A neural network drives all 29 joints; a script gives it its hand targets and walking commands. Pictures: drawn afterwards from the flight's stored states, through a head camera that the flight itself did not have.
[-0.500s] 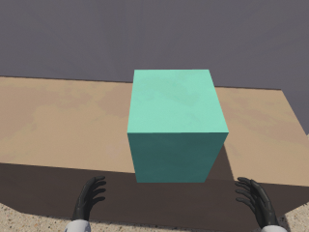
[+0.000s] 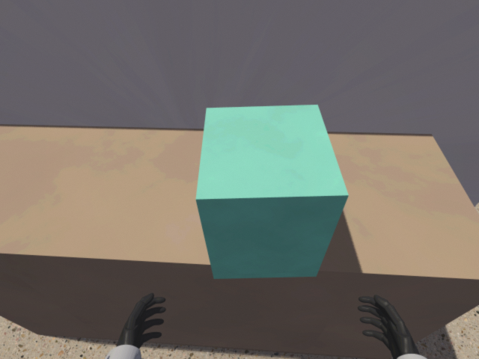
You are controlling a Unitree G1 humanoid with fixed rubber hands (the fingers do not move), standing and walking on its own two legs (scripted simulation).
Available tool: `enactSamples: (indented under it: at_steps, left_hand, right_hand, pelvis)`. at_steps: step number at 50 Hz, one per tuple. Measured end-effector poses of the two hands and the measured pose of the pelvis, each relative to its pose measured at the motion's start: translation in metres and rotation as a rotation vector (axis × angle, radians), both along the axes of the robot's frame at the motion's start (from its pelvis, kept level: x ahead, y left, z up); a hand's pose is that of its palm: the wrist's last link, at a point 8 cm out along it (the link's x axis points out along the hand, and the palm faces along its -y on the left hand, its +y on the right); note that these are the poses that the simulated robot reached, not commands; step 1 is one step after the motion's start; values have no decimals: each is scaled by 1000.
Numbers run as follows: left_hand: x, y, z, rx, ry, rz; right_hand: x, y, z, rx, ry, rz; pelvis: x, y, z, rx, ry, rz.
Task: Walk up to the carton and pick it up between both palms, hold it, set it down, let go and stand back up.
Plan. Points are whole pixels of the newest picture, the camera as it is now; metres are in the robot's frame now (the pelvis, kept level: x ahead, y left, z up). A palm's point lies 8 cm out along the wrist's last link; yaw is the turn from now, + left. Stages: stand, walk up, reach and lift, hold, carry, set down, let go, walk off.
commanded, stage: set down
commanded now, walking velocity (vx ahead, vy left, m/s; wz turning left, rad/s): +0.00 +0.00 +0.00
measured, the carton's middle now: (263, 195) +0.39 +0.00 +0.06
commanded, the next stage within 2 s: let go in 0.04 s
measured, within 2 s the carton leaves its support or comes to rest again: neither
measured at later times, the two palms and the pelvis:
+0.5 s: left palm (135, 342) +0.16 +0.22 -0.07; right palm (399, 347) +0.17 -0.23 -0.08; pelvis +0.00 +0.00 +0.00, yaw +1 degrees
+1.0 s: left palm out of the picture +0.02 +0.26 -0.13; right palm out of the picture +0.09 -0.23 -0.13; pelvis -0.01 +0.00 -0.02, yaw +8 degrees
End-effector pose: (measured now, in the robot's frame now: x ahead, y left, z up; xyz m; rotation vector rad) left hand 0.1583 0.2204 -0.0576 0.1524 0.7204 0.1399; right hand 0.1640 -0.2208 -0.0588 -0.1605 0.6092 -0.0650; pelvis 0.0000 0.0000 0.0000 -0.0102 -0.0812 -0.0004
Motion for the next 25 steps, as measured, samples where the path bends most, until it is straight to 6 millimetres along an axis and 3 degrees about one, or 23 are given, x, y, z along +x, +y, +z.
enactSamples:
  at_steps: [12,25]
  left_hand:
    - [-1,0,-16,-2,99,-17]
    - [6,0,-17,2,86,-27]
  right_hand:
    - [-1,-4,-16,-27,67,1]
    - [4,-6,-17,-36,49,6]
  pelvis:
    - [0,-3,-2,-1,-4,11]
    - [3,-3,-3,-4,-6,15]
